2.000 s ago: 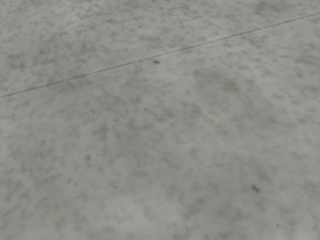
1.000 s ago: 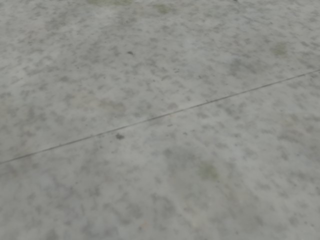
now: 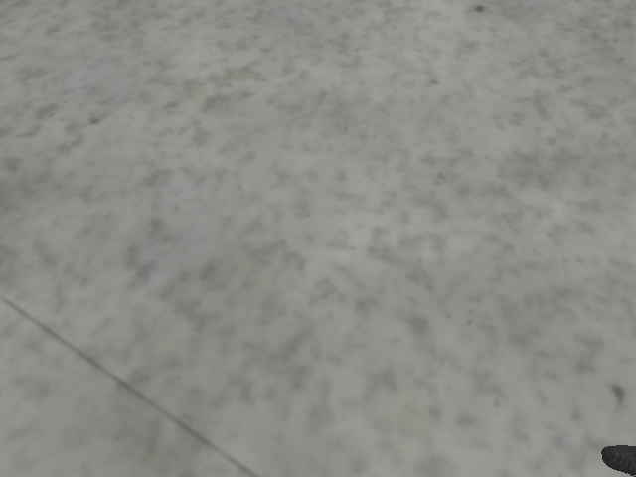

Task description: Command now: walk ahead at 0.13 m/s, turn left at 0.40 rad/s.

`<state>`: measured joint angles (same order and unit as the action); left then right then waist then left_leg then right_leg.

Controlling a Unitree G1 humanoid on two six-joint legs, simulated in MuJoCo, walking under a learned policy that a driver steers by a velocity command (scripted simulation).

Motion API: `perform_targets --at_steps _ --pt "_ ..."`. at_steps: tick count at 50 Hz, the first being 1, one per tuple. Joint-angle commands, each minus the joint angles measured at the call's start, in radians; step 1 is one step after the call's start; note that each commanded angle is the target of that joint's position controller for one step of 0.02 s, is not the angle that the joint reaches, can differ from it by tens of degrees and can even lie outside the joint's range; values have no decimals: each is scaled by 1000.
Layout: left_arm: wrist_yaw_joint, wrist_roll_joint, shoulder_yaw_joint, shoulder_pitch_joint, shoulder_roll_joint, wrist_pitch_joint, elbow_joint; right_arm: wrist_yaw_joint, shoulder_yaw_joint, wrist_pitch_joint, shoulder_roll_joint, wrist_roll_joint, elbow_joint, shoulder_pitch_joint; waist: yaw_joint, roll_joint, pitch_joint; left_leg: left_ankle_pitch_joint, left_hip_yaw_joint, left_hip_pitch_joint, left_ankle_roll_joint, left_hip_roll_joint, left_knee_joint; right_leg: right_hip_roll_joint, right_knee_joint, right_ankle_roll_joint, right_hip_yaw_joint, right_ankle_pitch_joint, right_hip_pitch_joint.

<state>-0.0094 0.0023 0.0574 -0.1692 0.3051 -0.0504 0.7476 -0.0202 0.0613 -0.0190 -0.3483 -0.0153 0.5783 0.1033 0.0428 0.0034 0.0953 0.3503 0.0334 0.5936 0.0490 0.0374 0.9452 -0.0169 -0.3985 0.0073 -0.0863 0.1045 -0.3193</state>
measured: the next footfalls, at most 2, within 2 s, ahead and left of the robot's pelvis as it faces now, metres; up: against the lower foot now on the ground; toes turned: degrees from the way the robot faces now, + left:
left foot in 0.12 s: +0.14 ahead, +0.12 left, +0.00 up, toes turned +1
right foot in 0.38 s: +0.10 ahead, -0.13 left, +0.00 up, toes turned +2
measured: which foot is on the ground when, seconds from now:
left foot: up 0.00-0.10, down 0.12-1.00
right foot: down 0.00-0.12, up 0.14-0.36, down 0.38-1.00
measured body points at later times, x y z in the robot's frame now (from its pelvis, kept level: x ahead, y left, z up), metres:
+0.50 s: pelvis +0.06 +0.00 +0.00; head +0.07 -0.01 +0.45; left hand +0.17 +0.26 -0.12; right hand +0.24 -0.24 -0.11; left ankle +0.10 +0.12 -0.74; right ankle +0.06 -0.13 -0.74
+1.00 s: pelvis +0.08 -0.02 +0.00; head +0.09 -0.02 +0.45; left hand +0.15 +0.23 -0.14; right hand +0.19 -0.27 -0.13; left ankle +0.10 +0.12 -0.74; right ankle +0.06 -0.13 -0.74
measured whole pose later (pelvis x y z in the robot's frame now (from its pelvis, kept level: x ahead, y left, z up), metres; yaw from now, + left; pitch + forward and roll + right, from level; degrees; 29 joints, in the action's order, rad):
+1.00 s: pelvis +0.08 -0.02 +0.00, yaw +4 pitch -1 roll +0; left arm -0.01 0.01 0.01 -0.19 0.22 -0.01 0.96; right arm -0.05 0.06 -0.02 -0.22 0.01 0.90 0.20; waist 0.01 0.00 0.03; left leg 0.24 0.06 0.25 0.03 0.01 0.52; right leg 0.00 -0.51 0.01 -0.03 0.32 -0.17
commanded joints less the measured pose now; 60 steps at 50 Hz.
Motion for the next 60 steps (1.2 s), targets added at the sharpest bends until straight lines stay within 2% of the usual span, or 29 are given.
perform_targets --at_steps 1,3,4,5,6,7,8,9,10,11,13,14,16,18,19,20,21,22,23,25,27,35,47,60 --pt "6 -25 35 115 148 -13 -68 17 -5 -5 -25 5 -19 143 -77 -116 -255 -135 15 -260 -27 3 -176 -261 79 223 158 -435 62" --pt "8 -34 35 111 158 -5 -52 25 2 -11 -42 11 -32 113 -83 -107 -236 -202 -8 -339 -59 -19 -311 -250 43 187 148 -253 38" --pt "9 -36 29 98 146 -2 -42 26 7 -11 -49 17 -30 111 -84 -99 -225 -246 -24 -407 -82 -39 -387 -226 10 157 137 -141 7" --pt "11 -29 16 65 109 1 -25 23 13 -11 -64 23 -33 106 -79 -76 -210 -278 -8 -473 -111 -31 -447 -187 -44 110 112 -29 -40" --pt "16 4 -7 2 48 3 -17 11 23 -12 -127 34 -57 104 -50 99 -233 -503 203 -561 -168 148 -536 -98 -213 21 24 194 -114" --pt "13 16 -20 -28 30 11 -37 5 13 -16 -139 59 -85 61 -27 276 -248 -460 408 -514 -333 331 -606 -12 -361 -43 11 496 -199" --pt "6 3 2 21 108 24 -37 6 9 -7 -102 59 -73 68 -82 216 -229 -361 424 -439 -376 312 -636 -33 -498 -62 90 515 -194" --pt "4 -10 13 9 128 34 -30 9 1 4 -81 54 -59 40 -56 190 -199 -327 358 -411 -340 264 -627 -40 -547 -65 107 475 -200" --pt "-2 -7 17 -15 121 43 -8 12 2 12 -78 45 -54 5 -38 150 -191 -326 300 -392 -297 220 -615 -46 -553 -71 111 438 -190" --pt "-8 2 20 -27 123 50 3 12 1 16 -71 38 -52 -27 -28 137 -188 -376 264 -367 -275 202 -601 -50 -549 -81 113 401 -163" --pt "-7 1 10 -49 84 54 16 12 -4 16 -51 37 -44 -57 -7 114 -199 -490 192 -314 -261 160 -570 -41 -496 -90 96 352 -72" --pt "-6 -3 1 -41 61 52 16 12 -5 14 -37 36 -37 -50 -16 118 -207 -502 182 -328 -263 152 -556 -37 -438 -89 89 337 -51" --pt "-3 -7 -9 -21 41 51 12 12 -7 9 -21 32 -19 -27 -36 128 -222 -495 199 -360 -274 156 -536 -29 -314 -83 84 286 -10" --pt "5 -2 -15 -55 23 49 28 11 -14 5 0 21 -2 -33 -5 125 -226 -397 190 -343 -243 128 -510 -12 -85 -60 64 99 109" --pt "8 17 -17 -54 38 49 27 12 -19 10 20 18 17 7 -11 96 -222 -282 183 -316 -191 98 -506 -30 -18 -40 95 -11 173" --pt "5 31 -7 -48 101 50 15 15 -22 18 33 30 29 46 -48 2 -205 -145 143 -269 -136 42 -458 -113 -17 -6 177 -135 204" --pt "4 19 4 3 138 53 28 19 -20 22 44 39 30 84 -106 -146 -169 -82 59 -295 -90 -25 -471 -130 -23 48 181 37 94" --pt "7 19 -8 34 79 49 13 15 -14 21 12 44 41 31 -64 -129 -131 -109 44 -359 -63 -31 -453 -108 18 55 188 208 -5" --pt "7 26 -16 35 57 44 18 9 -3 18 -5 36 41 0 -52 -105 -107 -132 45 -369 -65 -28 -444 -93 29 36 177 262 -31" --pt "3 18 -19 27 56 30 27 -1 -1 9 11 35 52 7 -45 -86 -92 -186 58 -367 -76 -19 -443 -74 17 14 154 223 -22" --pt "-2 13 -23 -1 46 21 43 -4 1 11 21 34 69 26 -39 -57 -106 -222 63 -373 -78 -14 -448 -66 -3 11 141 183 4" --pt "-5 9 -29 -8 32 24 80 -15 13 14 28 28 141 75 -36 -2 -116 -303 62 -404 -62 -8 -447 -51 -18 22 130 121 30" --pt "-3 3 -29 -22 22 26 170 -33 22 8 23 21 261 98 -38 -5 -99 -345 55 -446 -54 -2 -468 -33 9 22 117 73 52" --pt "-14 1 -28 -64 18 31 248 -37 16 9 31 17 395 88 -36 -4 -78 -321 35 -444 -48 -7 -502 -22 32 23 110 59 80"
